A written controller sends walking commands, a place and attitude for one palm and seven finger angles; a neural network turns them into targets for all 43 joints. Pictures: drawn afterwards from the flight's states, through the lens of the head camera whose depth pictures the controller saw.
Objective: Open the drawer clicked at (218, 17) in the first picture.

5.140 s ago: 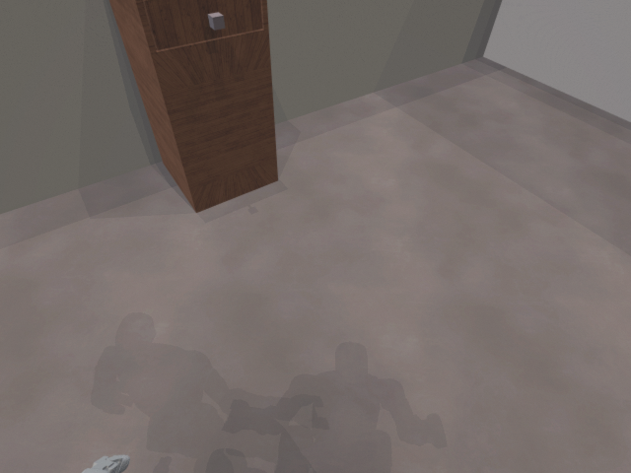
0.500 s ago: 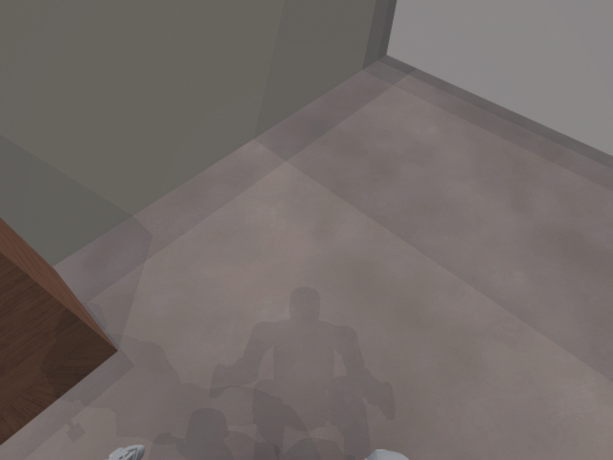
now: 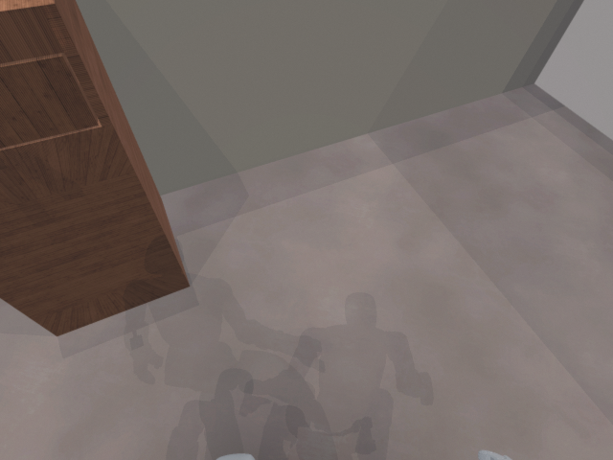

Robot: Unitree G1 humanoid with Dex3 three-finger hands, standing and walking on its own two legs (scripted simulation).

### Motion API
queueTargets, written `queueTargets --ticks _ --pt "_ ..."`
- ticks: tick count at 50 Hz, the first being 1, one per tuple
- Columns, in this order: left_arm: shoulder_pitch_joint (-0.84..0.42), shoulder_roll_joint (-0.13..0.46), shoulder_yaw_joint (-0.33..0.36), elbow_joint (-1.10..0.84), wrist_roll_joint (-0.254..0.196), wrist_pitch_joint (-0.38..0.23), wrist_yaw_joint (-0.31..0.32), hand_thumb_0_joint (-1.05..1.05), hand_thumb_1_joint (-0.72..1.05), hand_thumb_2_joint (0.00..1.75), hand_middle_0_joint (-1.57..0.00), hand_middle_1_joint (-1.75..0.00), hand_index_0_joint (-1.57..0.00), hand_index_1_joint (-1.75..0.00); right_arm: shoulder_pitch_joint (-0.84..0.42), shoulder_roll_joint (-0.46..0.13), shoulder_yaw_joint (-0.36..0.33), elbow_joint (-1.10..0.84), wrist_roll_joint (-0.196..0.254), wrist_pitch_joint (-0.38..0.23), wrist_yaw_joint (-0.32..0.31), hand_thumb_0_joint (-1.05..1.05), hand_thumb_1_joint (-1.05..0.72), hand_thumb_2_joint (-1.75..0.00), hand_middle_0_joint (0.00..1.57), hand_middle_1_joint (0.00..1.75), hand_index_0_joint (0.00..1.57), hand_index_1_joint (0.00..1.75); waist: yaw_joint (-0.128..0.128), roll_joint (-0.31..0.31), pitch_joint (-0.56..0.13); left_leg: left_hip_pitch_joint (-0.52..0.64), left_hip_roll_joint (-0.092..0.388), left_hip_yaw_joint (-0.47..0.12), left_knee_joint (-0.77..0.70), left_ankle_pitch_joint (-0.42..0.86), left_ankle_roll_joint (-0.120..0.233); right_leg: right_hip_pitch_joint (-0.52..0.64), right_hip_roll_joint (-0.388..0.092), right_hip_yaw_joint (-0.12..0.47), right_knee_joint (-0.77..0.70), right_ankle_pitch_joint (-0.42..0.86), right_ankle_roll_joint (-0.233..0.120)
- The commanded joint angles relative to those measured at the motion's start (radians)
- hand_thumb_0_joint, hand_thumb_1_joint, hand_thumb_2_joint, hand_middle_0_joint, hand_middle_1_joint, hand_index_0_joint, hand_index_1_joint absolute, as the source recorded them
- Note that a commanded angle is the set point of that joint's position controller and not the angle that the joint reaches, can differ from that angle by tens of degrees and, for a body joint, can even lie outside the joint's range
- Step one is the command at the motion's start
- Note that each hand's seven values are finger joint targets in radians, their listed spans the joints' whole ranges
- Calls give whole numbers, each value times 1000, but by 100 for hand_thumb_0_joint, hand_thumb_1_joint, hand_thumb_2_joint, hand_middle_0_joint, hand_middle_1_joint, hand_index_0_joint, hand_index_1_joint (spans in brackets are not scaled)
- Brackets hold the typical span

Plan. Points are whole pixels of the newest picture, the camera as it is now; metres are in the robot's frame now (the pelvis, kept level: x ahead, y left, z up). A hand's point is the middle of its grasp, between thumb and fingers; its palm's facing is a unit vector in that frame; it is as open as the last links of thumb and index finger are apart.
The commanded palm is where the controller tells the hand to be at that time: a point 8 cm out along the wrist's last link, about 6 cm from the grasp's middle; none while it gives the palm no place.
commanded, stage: turn to face it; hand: left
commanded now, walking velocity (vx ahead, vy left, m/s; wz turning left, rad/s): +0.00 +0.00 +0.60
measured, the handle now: out of the picture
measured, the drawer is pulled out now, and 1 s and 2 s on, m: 0.00 0.00 0.00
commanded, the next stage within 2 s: take the last steps up to it in 0.70 s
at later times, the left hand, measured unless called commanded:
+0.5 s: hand out of the picture +0.09 +0.20 -0.13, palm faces +0.24 -0.92 -0.29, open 7.4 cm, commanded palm none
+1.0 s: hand out of the picture -0.11 +0.21 -0.17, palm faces +0.48 -0.85 -0.21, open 7.4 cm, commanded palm none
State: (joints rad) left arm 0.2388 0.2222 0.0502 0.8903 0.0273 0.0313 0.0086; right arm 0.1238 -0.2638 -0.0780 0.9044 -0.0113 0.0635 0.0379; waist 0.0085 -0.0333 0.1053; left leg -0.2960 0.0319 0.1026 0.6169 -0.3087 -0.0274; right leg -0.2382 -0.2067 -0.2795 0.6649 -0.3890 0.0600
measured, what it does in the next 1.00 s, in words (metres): steps on the spot, turning left: right foot, then left foot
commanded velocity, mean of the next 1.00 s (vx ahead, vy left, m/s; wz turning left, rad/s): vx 0.07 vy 0.02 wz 0.37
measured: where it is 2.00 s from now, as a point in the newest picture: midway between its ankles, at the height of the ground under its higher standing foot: (254, 452)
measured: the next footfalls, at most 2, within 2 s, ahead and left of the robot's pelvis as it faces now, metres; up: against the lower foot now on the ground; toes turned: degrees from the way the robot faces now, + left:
right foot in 0.44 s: +0.07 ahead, -0.13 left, +0.00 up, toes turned +12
left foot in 0.86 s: -0.03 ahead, +0.12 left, +0.00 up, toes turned +30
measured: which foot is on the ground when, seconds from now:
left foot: down 0.00-0.46, up 0.48-0.84, down 0.86-1.00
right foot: down 0.00-0.00, up 0.02-0.42, down 0.44-0.88, up 0.90-1.00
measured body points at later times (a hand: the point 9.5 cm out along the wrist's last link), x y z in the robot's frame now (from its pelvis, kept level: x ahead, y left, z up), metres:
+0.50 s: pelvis +0.00 -0.02 +0.01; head +0.04 -0.04 +0.45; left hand +0.07 +0.25 -0.10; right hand +0.12 -0.26 -0.15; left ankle -0.01 +0.10 -0.70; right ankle +0.03 -0.14 -0.72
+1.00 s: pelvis -0.01 +0.03 +0.01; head -0.01 +0.06 +0.46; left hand -0.13 +0.26 -0.15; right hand +0.17 -0.15 -0.11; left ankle -0.07 +0.10 -0.72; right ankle +0.02 -0.12 -0.65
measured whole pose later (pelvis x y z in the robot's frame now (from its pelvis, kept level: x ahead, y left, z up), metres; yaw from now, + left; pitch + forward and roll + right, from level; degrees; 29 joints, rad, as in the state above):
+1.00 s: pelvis -0.01 +0.03 +0.01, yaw +26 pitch -1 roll -1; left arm 0.30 0.25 0.07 1.02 0.03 0.06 0.00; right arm 0.18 -0.19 -0.03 0.96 -0.02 0.01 0.00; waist 0.03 -0.04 0.05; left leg -0.19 0.00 0.07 0.52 -0.31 0.05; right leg -0.40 -0.11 -0.09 1.04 -0.46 0.05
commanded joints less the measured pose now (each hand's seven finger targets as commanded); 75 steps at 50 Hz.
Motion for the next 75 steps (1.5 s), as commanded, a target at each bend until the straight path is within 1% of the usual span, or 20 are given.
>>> queueTargets --ticks 1,6,15,20,21,23,24,29,37,41,42,44,45,47,52,63,70,71,73,75 --pt "-93 125 31 -136 -12 -2 12 0 90 90 -20 -30 -20 -30 243 -288 -65 -13 1 -45 -25 0 -90 -90 20 30 20 30 -120 287 -273 374 411 -471 -207 870 253 -361 63 206 476 -298 34" --pt "-73 130 45 -75 -14 3 3 0 90 90 -20 -30 -20 -30 39 -169 -26 -65 -8 -54 -48 0 -90 -90 20 30 20 30 -30 207 -149 173 207 -298 -241 589 177 -313 71 264 503 -37 41" --pt "-133 107 34 -109 -19 0 11 0 90 90 -20 -30 -20 -30 89 -179 -38 -51 -14 -44 -43 0 -90 -90 20 30 20 30 -53 172 -159 171 185 -427 -243 484 207 -221 141 269 207 -56 40" --pt "-30 114 33 -91 -27 -18 19 0 90 90 -20 -30 -20 -30 40 -167 -40 -66 -8 -36 -39 0 -90 -90 20 30 20 30 1 183 -180 35 128 -448 -150 479 156 45 184 246 -134 107 20" --pt "7 138 38 -83 -24 -28 22 0 90 90 -20 -30 -20 -30 42 -144 -37 -68 -2 -36 -37 0 -90 -90 20 30 20 30 21 108 -197 -32 81 -423 -90 369 111 155 146 274 -278 200 12" --pt "25 284 63 -93 0 -38 32 0 90 90 -20 -30 -20 -30 52 -60 -26 -104 5 -35 -32 0 -90 -90 20 30 20 30 31 -259 -191 -293 -118 -164 317 -278 -15 229 -299 673 -393 381 -181" --pt "12 261 54 -98 -6 -31 34 0 90 90 -20 -30 -20 -30 40 -94 -36 -98 -5 -26 -33 0 -90 -90 20 30 20 30 28 -146 -166 -261 -72 -203 482 -283 -5 114 -295 604 -381 372 -229" --pt "-87 142 25 -100 -8 -43 27 0 90 90 -20 -30 -20 -30 91 -58 -27 -21 -8 -7 -15 0 -90 -90 20 30 20 30 -37 -130 -69 -257 -21 -143 600 -63 -36 56 -90 298 -334 456 -153" --pt "62 201 42 -18 6 -36 26 0 90 90 -20 -30 -20 -30 -36 -25 3 -37 4 -17 -20 0 -90 -90 20 30 20 30 42 -179 -97 -127 -20 -41 207 -151 -37 148 -127 259 -266 663 -190" --pt "39 204 45 9 -3 -30 24 0 90 90 -20 -30 -20 -30 56 -29 11 -1 4 -36 -27 0 -90 -90 20 30 20 30 -4 -172 -155 86 -36 -6 -89 21 -16 100 -103 223 -181 553 -126" --pt "33 186 43 11 -13 -26 20 0 90 90 -20 -30 -20 -30 99 -58 8 14 0 -47 -26 0 -90 -90 20 30 20 30 -28 -90 -181 204 -10 -27 -215 122 -4 33 -77 189 -112 417 -83" --pt "7 73 17 -38 -14 -18 8 0 90 90 -20 -30 -20 -30 203 -230 -29 27 -14 -55 -32 0 -90 -90 20 30 20 30 -78 373 -187 361 348 -485 -339 240 179 -328 121 110 259 -275 8" --pt "-58 97 19 -47 -4 -14 7 0 90 90 -20 -30 -20 -30 219 -227 -27 41 -18 -49 -35 0 -90 -90 20 30 20 30 -98 278 -131 277 381 -487 -370 66 242 -353 102 186 374 -270 -17" --pt "-85 100 26 -10 1 -13 -5 0 90 90 -20 -30 -20 -30 164 -137 -2 41 -15 -64 -54 0 -90 -90 20 30 20 30 -67 275 -56 218 279 -434 -406 -17 211 -402 79 242 454 -114 -22" --pt "3 73 15 65 3 -30 -23 0 90 90 -20 -30 -20 -30 189 -75 19 58 -3 -104 -60 0 -90 -90 20 30 20 30 -24 154 -57 245 180 -277 -419 181 185 -365 88 221 448 76 -8" --pt "-155 32 3 28 -4 -40 -19 0 90 90 -20 -30 -20 -30 347 -26 21 162 -9 -125 -68 0 -90 -90 20 30 20 30 -55 127 53 265 237 -308 -464 202 243 -391 73 225 172 106 -4" --pt "-49 10 9 61 -6 -72 -18 0 90 90 -20 -30 -20 -30 366 -26 28 212 -11 -124 -72 0 -90 -90 20 30 20 30 6 89 -20 196 161 -201 -223 467 172 -24 173 145 -137 179 -53" --pt "76 46 19 100 -4 -84 -14 0 90 90 -20 -30 -20 -30 362 -19 27 213 -2 -129 -69 0 -90 -90 20 30 20 30 60 44 -95 140 120 -161 -69 481 138 159 146 186 -192 238 -69" --pt "302 209 56 162 -5 -99 6 0 90 90 -20 -30 -20 -30 392 36 32 166 9 -132 -58 0 -90 -90 20 30 20 30 98 -255 -261 -236 -69 -44 449 -238 53 507 -288 723 -336 429 -246" --pt "182 156 46 143 -18 -94 10 0 90 90 -20 -30 -20 -30 309 27 19 171 1 -115 -55 0 -90 -90 20 30 20 30 74 -125 -114 -266 25 -137 625 -183 60 249 -252 676 -422 214 -259"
